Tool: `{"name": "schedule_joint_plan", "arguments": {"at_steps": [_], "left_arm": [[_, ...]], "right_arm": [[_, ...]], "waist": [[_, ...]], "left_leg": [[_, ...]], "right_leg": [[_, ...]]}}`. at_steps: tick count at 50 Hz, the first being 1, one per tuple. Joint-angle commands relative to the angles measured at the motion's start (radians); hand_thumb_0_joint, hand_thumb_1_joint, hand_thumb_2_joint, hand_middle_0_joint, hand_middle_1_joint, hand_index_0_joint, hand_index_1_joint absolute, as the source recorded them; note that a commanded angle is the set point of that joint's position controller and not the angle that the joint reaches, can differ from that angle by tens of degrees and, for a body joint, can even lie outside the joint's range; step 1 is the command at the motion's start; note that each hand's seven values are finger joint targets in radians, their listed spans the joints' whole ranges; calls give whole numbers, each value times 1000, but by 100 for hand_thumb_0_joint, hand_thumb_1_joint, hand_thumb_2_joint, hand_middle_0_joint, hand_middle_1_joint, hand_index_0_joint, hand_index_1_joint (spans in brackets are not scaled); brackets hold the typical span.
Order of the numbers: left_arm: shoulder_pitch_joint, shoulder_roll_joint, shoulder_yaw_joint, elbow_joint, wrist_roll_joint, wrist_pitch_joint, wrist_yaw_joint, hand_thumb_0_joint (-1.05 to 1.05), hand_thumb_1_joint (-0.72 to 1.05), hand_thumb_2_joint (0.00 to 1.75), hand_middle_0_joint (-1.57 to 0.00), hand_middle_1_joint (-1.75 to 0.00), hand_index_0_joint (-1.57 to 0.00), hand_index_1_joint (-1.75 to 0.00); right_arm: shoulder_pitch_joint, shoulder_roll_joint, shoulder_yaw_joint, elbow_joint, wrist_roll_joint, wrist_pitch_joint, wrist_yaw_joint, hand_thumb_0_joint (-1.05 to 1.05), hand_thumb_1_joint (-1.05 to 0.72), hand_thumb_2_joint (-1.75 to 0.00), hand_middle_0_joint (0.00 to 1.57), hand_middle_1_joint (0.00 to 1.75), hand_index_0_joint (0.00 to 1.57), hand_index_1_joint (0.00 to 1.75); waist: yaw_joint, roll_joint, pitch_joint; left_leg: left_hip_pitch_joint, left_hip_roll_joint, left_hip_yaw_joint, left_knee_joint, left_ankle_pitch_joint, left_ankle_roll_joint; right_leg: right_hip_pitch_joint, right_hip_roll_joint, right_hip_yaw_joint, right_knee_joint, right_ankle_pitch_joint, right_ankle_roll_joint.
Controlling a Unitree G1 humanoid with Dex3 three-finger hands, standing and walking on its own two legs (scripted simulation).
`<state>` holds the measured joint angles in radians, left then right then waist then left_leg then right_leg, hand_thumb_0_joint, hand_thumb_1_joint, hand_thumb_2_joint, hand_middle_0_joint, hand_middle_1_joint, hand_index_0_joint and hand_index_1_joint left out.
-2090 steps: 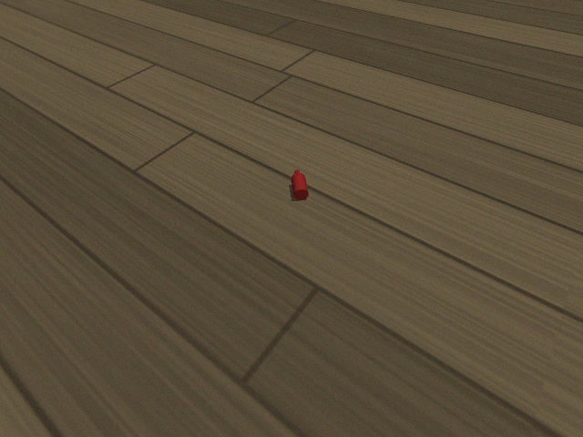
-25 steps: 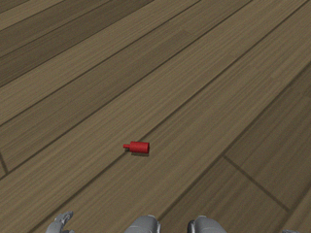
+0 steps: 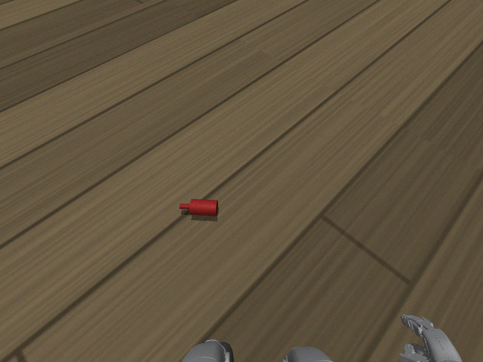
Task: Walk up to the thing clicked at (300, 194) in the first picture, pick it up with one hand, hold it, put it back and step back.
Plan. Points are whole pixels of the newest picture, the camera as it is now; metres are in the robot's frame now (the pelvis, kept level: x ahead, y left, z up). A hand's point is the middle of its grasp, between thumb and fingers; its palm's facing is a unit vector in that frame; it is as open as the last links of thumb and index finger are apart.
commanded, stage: step back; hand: left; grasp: from above
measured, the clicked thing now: (198, 207) +0.77 +0.25 -0.73
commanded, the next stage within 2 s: stand in 1.86 s
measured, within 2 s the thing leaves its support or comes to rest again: neither
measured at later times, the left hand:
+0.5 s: hand out of the picture -0.02 +0.27 -0.14, palm faces +0.03 -0.90 -0.44, open 7.4 cm
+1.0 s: hand out of the picture -0.25 +0.27 -0.14, palm faces -0.02 -0.91 -0.40, open 7.4 cm
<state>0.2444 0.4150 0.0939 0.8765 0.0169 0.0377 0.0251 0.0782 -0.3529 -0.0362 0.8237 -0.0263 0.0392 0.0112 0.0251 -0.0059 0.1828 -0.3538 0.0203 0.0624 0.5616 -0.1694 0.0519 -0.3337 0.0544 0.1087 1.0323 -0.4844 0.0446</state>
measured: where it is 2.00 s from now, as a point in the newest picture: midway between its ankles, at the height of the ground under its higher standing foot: outside the picture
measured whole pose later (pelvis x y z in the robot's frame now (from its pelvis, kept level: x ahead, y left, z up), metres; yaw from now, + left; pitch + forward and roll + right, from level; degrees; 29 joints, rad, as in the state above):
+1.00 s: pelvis -0.29 +0.00 +0.00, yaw -3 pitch -3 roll +0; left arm 0.27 0.34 0.06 0.99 0.05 -0.01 0.00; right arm 0.17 -0.39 -0.05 0.93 -0.02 0.04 0.02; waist 0.03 0.05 0.07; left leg -0.35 -0.01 -0.08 0.80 -0.43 0.00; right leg -0.18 0.02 0.05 0.58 -0.35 -0.01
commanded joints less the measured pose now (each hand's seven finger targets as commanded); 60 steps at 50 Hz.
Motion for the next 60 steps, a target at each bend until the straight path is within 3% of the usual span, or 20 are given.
{"name": "schedule_joint_plan", "arguments": {"at_steps": [1, 5, 7, 8, 12, 16, 20, 24, 27, 31, 37, 40, 42, 44, 47, 52, 54, 56, 58, 60], "left_arm": [[59, 154, 30, -71, -3, -38, 10, 0, 90, 90, -20, -30, -20, -30], [196, 172, 46, 8, 18, -36, 4, 0, 90, 90, -20, -30, -20, -30], [91, 327, 82, -58, 36, -34, 1, 0, 90, 90, -20, -30, -20, -30], [-38, 374, 88, -110, 40, -38, 8, 0, 90, 90, -20, -30, -20, -30], [-182, 195, 56, -142, 26, -43, 17, 0, 90, 90, -20, -30, -20, -30], [-24, 177, 54, -134, 32, -34, 23, 0, 90, 90, -20, -30, -20, -30], [-18, 193, 59, -137, 24, -18, 35, 0, 90, 90, -20, -30, -20, -30], [-112, 215, 38, -157, -3, 4, 23, 0, 90, 90, -20, -30, -20, -30], [-210, 186, 43, -175, -5, 2, 37, 0, 90, 90, -20, -30, -20, -30], [-97, 175, 37, -97, -21, 6, 21, 0, 90, 90, -20, -30, -20, -30], [-103, 134, 15, -86, 1, -47, -3, 0, 90, 90, -20, -30, -20, -30], [42, 123, 15, 10, 11, -75, 2, 0, 90, 90, -20, -30, -20, -30], [30, 224, 40, 24, 36, -92, 8, 0, 90, 90, -20, -30, -20, -30], [-132, 324, 56, -32, 43, -84, 5, 0, 90, 90, -20, -30, -20, -30], [-174, 193, 21, -35, 22, -97, 0, 0, 90, 90, -20, -30, -20, -30], [-99, 214, 26, -2, 23, -76, -19, 0, 90, 90, -20, -30, -20, -30], [-73, 155, 6, -1, 17, -65, -22, 0, 90, 90, -20, -30, -20, -30], [-73, 125, -3, 2, -2, -57, -21, 0, 90, 90, -20, -30, -20, -30], [-123, 202, 16, 7, 7, -62, -23, 0, 90, 90, -20, -30, -20, -30], [-105, 163, 13, 8, 2, -66, -34, 0, 90, 90, -20, -30, -20, -30]], "right_arm": [[40, -267, -91, -65, -3, 8, -19, 0, -90, -90, 20, 30, 20, 30], [-15, -258, -91, -66, 13, 29, -14, 0, -90, -90, 20, 30, 20, 30], [-82, -188, -77, -91, 20, 28, -15, 0, -90, -90, 20, 30, 20, 30], [-66, -232, -96, -80, 6, 33, -29, 0, -90, -90, 20, 30, 20, 30], [120, -199, -77, 17, 33, 23, -26, 0, -90, -90, 20, 30, 20, 30], [73, -197, -55, -16, 26, 6, -40, 0, -90, -90, 20, 30, 20, 30], [93, -193, -54, -28, 9, -7, -41, 0, -90, -90, 20, 30, 20, 30], [236, -228, -81, 44, -1, 0, -30, 0, -90, -90, 20, 30, 20, 30], [120, -417, -110, -15, -18, 5, -11, 0, -90, -90, 20, 30, 20, 30], [-30, -268, -68, -55, -26, -6, -30, 0, -90, -90, 20, 30, 20, 30], [117, -257, -80, -11, -11, -21, -22, 0, -90, -90, 20, 30, 20, 30], [36, -275, -82, -19, -9, -1, -13, 0, -90, -90, 20, 30, 20, 30], [64, -166, -46, -31, 5, -6, -12, 0, -90, -90, 20, 30, 20, 30], [4, -224, -70, -12, -2, -11, -23, 0, -90, -90, 20, 30, 20, 30], [24, -217, -67, 34, 16, -29, -3, 0, -90, -90, 20, 30, 20, 30], [73, -185, -55, 62, 6, -67, -2, 0, -90, -90, 20, 30, 20, 30], [130, -203, -73, 89, -4, -88, -14, 0, -90, -90, 20, 30, 20, 30], [124, -324, -95, 87, -10, -98, -20, 0, -90, -90, 20, 30, 20, 30], [112, -326, -102, 89, -8, -93, -15, 0, -90, -90, 20, 30, 20, 30], [102, -275, -82, 80, -16, -101, -17, 0, -90, -90, 20, 30, 20, 30]], "waist": [[-53, 184, -278], [14, 109, -262], [63, -317, -133], [50, -332, -53], [-83, -114, -103], [28, -136, -177], [43, -212, -240], [-40, -158, -274], [-93, 306, -201], [16, 134, -138], [-74, 179, -227], [1, 160, -249], [-16, -100, -208], [16, -177, -83], [-32, -97, -52], [-16, -160, -111], [-32, -90, -193], [-19, 132, -206], [-36, 88, -123], [-21, 129, -111]], "left_leg": [[314, 235, -257, -117, 123, 181], [20, 191, -231, -79, -167, 64], [-157, -108, -110, 360, -382, -59], [-114, -68, -248, 578, -410, -81], [-108, -180, -257, 685, -232, -68], [-209, -130, -200, 505, -321, -95], [-125, -39, -144, 184, -365, -79], [154, -45, -68, -134, -48, -31], [-5, 375, -618, -263, 173, 267], [-8, 202, -269, -149, 308, 166], [332, 195, -292, -116, -25, 168], [189, 184, -229, -3, -81, 122], [-127, 41, -151, 204, -262, 12], [-23, 17, -214, 328, -375, -54], [24, -28, -169, 267, -256, -52], [119, -52, -52, -108, -211, -60], [299, 1, -165, -211, -65, -34], [331, 297, -594, -297, -283, 134], [150, 315, -575, -327, -375, 192], [208, 224, -428, -282, -215, 128]], "right_leg": [[-27, -47, -75, -304, -18, -8], [218, -53, -77, -568, 192, -74], [-33, -411, 445, -798, -22, -280], [-229, -523, 544, -844, -26, -366], [-77, -228, 41, -651, 397, -168], [246, -265, 71, -553, 589, -206], [357, -336, 113, -467, 768, -233], [148, -269, 67, -402, 566, -151], [-82, 18, -37, 92, -209, -44], [-111, 45, 46, 282, -26, -65], [-98, -36, -51, -316, -43, -25], [170, -27, -114, -759, 153, -61], [315, -195, 274, -771, 132, -118], [-114, -445, 490, -798, -169, -300], [-55, -261, 178, -739, 36, -204], [78, -230, 108, -642, 133, -177], [47, -182, 31, -463, 327, -125], [-160, -50, -111, -244, -37, -70], [-90, -103, -44, -172, -88, -80], [-121, -116, -44, -251, -36, -83]]}}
